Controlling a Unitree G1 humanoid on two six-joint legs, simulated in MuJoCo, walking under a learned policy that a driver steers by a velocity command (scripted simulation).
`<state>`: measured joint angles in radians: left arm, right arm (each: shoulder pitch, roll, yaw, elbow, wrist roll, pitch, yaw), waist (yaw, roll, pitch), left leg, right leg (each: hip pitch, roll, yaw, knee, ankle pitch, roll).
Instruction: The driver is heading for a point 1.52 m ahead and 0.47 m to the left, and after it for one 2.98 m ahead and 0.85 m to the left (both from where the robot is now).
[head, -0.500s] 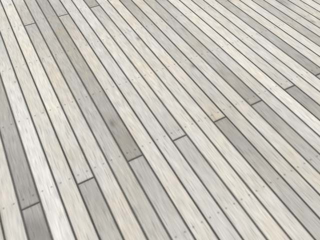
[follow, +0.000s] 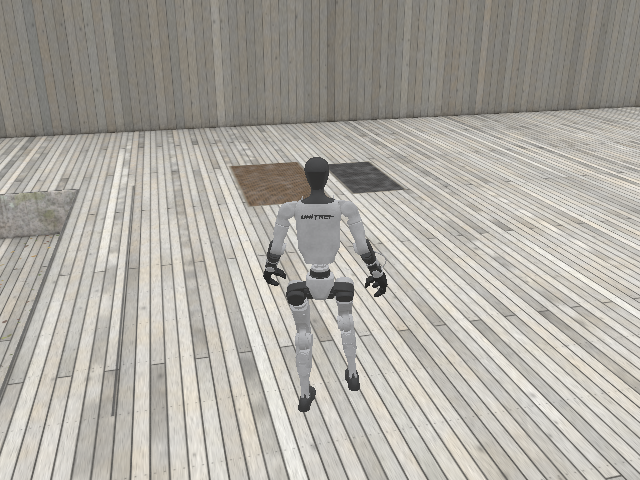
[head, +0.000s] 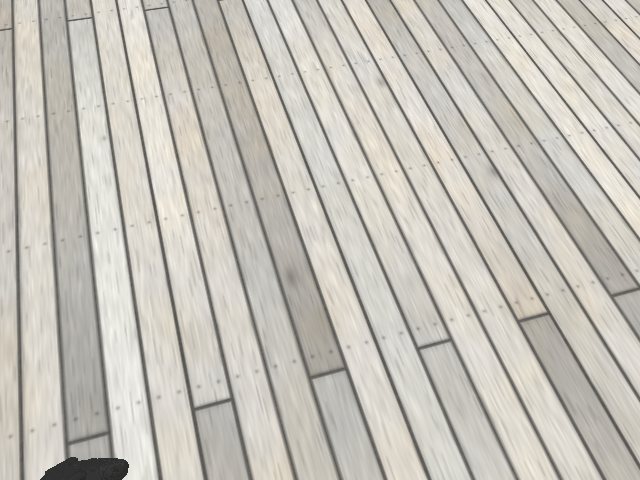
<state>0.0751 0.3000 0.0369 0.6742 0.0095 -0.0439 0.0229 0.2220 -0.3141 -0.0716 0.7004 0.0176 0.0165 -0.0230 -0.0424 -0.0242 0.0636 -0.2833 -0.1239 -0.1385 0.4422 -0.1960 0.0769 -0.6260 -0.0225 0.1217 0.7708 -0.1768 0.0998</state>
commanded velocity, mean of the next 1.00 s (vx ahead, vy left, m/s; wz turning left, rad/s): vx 0.03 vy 0.00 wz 0.57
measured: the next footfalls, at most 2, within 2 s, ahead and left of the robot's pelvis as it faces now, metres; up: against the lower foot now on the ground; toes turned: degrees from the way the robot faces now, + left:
right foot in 0.12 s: +0.18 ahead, -0.14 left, +0.00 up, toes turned +11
left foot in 0.54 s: +0.07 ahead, +0.11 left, +0.00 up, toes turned +21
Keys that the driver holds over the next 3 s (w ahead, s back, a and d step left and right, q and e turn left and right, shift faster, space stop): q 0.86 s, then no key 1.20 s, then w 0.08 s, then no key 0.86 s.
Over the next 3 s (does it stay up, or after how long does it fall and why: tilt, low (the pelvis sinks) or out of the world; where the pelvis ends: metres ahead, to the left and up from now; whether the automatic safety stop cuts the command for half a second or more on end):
stays up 0.08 -0.01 0.00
